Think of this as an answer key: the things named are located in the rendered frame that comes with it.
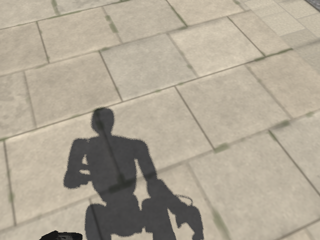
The robot left hand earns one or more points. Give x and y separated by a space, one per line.
55 235

